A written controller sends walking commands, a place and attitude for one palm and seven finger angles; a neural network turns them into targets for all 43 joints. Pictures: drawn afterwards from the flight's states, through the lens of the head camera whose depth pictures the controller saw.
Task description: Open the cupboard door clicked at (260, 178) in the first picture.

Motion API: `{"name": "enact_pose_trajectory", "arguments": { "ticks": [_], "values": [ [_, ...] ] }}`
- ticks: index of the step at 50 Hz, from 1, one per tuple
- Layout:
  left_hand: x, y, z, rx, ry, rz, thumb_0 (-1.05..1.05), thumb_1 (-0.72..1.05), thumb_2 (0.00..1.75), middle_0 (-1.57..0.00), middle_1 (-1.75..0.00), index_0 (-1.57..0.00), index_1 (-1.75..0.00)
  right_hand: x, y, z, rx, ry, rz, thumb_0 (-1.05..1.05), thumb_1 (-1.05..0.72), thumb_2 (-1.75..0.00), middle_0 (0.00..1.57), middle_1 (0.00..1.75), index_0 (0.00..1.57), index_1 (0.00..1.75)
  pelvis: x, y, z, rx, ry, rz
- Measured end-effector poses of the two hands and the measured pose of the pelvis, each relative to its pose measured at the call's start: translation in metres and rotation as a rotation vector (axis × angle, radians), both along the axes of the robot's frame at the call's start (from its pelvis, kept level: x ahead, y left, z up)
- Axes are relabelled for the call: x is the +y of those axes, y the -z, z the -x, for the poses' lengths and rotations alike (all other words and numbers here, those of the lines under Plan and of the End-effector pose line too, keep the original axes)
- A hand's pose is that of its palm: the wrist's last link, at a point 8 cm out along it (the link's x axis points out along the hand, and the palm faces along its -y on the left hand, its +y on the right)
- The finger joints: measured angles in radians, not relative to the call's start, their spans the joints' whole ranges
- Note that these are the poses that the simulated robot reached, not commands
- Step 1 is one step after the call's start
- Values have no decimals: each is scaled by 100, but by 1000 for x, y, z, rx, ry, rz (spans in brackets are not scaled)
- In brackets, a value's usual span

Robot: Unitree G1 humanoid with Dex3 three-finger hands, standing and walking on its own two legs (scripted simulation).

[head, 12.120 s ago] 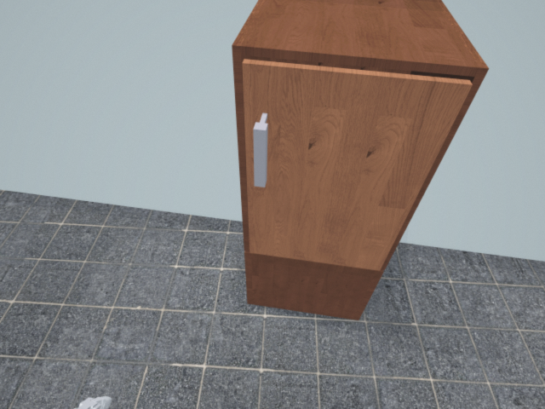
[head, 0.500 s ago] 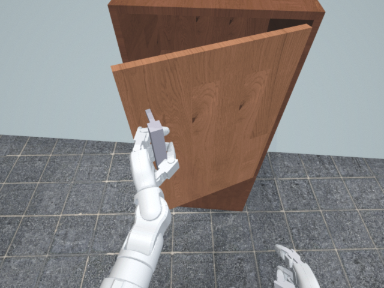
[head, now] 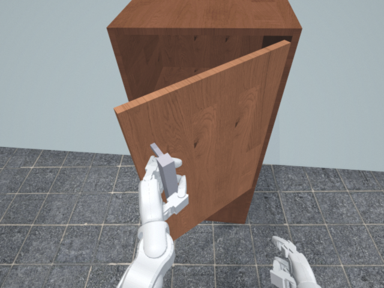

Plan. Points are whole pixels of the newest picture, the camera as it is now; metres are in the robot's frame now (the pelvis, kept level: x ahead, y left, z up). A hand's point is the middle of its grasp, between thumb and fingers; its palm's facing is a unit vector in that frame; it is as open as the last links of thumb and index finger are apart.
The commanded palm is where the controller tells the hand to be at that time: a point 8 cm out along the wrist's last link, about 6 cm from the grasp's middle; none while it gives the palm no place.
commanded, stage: open thumb and fingers to let go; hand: left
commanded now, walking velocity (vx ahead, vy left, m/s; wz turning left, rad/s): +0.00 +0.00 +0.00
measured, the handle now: (164, 175) +0.33 +0.07 +0.08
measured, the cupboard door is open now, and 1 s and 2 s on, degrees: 41 38 41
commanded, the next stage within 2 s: slide the hand sideways off the handle in 0.76 s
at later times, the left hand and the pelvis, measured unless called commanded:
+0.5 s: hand (167, 191) +0.29 +0.06 +0.08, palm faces +0.26 -0.96 -0.03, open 13.1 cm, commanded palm +0.25 +0.08 +0.08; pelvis -0.01 +0.01 +0.00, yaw +0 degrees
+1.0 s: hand (169, 205) +0.26 +0.05 +0.07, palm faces -0.10 -0.99 -0.08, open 16.2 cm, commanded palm +0.24 +0.08 +0.08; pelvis -0.02 +0.03 -0.01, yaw +0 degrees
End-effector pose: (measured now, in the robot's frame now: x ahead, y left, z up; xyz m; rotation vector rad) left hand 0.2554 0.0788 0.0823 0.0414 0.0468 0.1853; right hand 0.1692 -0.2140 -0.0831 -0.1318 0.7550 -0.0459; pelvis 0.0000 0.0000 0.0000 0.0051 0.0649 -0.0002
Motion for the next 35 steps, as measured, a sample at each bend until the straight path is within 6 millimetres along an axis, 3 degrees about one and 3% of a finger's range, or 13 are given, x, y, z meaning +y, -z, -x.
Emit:
{"name": "enact_pose_trajectory", "arguments": {
  "ticks": [5, 10, 23, 35],
  "values": [
    [11, 1, -11, -10, -102, 7, 2, 56, 74, -37, -131, -39, -134, -3, 6, 1, 23, -20, 17, 1, -91, -90, 20, 30, 20, 30, -3, 1, 5, 18, -6, -7],
    [14, 0, -8, -23, -95, 4, 2, 42, 69, -35, -127, -36, -129, -1, 7, 6, 27, -14, 5, 1, -91, -90, 20, 30, 20, 30, -3, 2, 4, 32, -4, -11],
    [25, 3, -3, -46, -88, 6, 0, -27, 40, -31, -120, -31, -120, 9, 8, 15, 20, -5, 19, 1, -91, -90, 20, 30, 20, 30, 11, 4, 8, 23, -4, 1],
    [23, 3, -4, -49, -22, 4, -1, -48, 31, -26, -81, -25, -81, 33, 6, 16, -2, -15, -3, 1, -91, -90, 20, 30, 20, 30, 27, 7, 14, 24, 6, 9]
  ]
}}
